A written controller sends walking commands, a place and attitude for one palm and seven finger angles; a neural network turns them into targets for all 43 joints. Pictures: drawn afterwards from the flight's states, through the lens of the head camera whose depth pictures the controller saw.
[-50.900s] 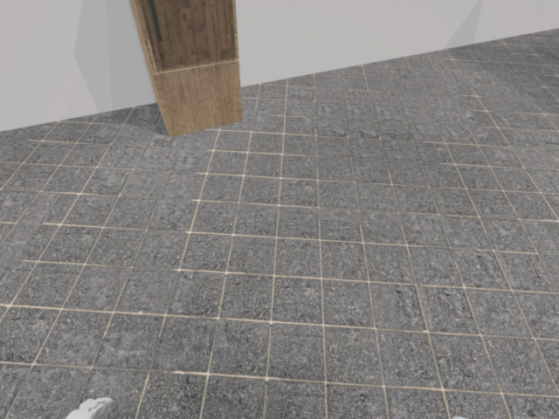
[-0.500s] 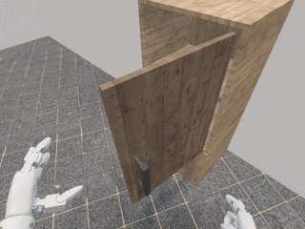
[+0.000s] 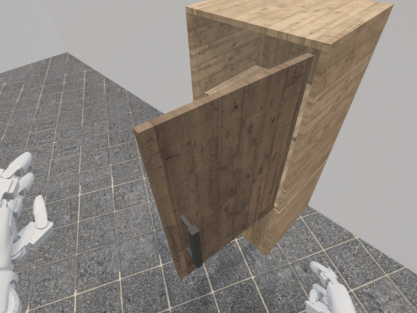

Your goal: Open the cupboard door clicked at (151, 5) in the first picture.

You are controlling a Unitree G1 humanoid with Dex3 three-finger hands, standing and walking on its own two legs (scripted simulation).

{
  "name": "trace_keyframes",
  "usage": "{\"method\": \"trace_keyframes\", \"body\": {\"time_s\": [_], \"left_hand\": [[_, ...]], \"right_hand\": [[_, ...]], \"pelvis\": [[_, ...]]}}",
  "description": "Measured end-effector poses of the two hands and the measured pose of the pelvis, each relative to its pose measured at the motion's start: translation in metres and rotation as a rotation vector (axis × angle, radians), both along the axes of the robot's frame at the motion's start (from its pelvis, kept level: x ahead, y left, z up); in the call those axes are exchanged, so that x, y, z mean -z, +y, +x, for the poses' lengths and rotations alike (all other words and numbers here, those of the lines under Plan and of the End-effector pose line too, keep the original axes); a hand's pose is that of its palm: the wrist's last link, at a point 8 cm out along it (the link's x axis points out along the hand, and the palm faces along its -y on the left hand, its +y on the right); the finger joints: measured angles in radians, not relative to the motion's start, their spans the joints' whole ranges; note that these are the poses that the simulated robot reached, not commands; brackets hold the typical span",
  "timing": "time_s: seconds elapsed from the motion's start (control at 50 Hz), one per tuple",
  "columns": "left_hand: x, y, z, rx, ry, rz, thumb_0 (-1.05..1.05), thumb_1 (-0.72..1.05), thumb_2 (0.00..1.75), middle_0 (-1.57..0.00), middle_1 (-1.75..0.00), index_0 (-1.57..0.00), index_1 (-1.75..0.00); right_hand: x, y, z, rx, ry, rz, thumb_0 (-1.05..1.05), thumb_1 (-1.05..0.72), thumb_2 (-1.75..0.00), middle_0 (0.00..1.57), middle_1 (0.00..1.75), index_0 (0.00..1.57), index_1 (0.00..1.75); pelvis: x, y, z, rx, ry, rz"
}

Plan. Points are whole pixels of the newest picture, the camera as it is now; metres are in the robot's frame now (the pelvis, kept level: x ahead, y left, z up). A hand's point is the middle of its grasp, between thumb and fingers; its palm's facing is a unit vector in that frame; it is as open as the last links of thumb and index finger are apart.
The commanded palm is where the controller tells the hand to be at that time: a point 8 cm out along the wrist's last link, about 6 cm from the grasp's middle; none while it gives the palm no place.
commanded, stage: draw the hand back to the body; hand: left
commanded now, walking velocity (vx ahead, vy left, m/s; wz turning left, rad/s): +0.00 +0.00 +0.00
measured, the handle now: (191, 242) +0.31 +0.09 -0.11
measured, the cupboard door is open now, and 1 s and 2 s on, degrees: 82 82 82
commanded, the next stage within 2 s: step back with the hand held close in 0.18 s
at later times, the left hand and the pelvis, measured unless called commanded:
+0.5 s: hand (54, 227) +0.19 +0.25 +0.15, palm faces +0.41 -0.79 -0.45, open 7.4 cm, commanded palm +0.13 +0.29 +0.18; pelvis -0.02 -0.01 +0.00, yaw -1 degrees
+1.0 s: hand (2, 278) +0.11 +0.28 +0.15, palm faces +0.43 -0.75 -0.50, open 7.4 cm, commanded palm +0.05 +0.32 +0.18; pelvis -0.08 +0.02 -0.01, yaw +0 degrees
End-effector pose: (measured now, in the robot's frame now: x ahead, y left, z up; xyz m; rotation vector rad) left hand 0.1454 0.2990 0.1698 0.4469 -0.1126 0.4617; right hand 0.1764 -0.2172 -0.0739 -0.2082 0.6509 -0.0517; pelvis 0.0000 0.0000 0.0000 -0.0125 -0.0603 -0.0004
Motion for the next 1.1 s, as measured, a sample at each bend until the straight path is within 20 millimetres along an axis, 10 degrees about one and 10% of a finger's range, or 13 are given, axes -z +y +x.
{"method": "trace_keyframes", "body": {"time_s": [0.64,1.1], "left_hand": [[-0.004,-0.009,-0.004,0.134,0.030,0.124,0.01,0.89,0.90,-0.21,-0.30,-0.21,-0.31],[-0.005,0.021,-0.097,0.012,-0.131,0.201,0.01,0.89,0.90,-0.21,-0.31,-0.21,-0.31]], "right_hand": [[-0.001,-0.032,-0.050,0.139,0.101,-0.072,0.01,-0.91,-0.90,0.20,0.30,0.20,0.30],[0.015,0.002,-0.110,0.027,0.082,-0.088,0.01,-0.91,-0.90,0.20,0.30,0.20,0.30]], "pelvis": [[-0.001,0.001,-0.029,0.021,0.054,0.003],[0.019,0.011,-0.096,-0.086,0.022,-0.011]]}}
